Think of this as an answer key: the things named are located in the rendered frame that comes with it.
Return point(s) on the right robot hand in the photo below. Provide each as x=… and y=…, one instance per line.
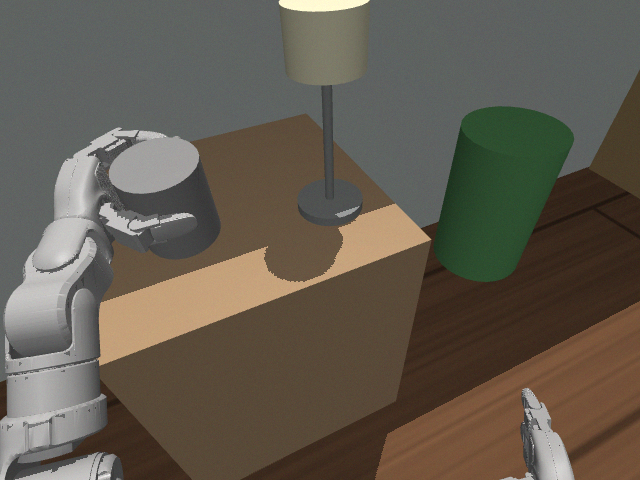
x=543, y=450

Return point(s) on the left robot hand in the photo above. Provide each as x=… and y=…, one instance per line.
x=83, y=190

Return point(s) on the desk lamp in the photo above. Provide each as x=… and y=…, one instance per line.
x=325, y=43

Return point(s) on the left robot arm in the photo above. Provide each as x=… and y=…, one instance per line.
x=51, y=325

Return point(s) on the mug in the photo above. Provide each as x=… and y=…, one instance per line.
x=165, y=176

